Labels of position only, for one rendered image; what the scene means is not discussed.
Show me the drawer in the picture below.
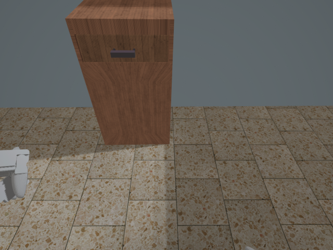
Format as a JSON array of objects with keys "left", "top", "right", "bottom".
[{"left": 76, "top": 34, "right": 169, "bottom": 62}]

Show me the cabinet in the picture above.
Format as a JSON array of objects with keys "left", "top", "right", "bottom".
[{"left": 65, "top": 0, "right": 174, "bottom": 145}]

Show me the left robot hand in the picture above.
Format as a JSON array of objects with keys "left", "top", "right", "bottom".
[{"left": 0, "top": 147, "right": 30, "bottom": 203}]

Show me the handle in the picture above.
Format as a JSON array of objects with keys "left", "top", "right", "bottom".
[{"left": 110, "top": 48, "right": 135, "bottom": 58}]

